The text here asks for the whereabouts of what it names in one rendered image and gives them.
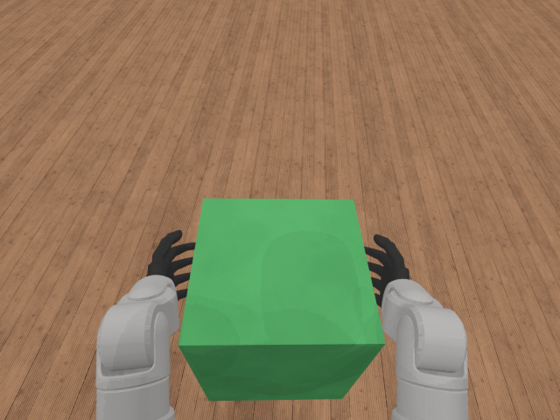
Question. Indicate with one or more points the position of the robot right forearm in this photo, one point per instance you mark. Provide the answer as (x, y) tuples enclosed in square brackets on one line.
[(431, 354)]

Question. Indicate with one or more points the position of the robot left forearm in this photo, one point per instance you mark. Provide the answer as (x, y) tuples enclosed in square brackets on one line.
[(133, 353)]

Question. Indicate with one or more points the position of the robot left hand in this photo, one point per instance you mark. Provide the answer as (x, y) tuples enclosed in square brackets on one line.
[(162, 260)]

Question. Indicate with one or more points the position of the robot right hand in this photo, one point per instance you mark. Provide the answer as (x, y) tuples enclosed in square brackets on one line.
[(393, 265)]

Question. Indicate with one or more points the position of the carton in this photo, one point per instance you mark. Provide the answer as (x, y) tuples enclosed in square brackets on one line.
[(280, 303)]

